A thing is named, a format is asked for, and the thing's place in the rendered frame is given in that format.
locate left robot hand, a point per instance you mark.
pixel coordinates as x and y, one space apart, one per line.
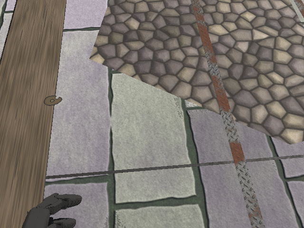
40 216

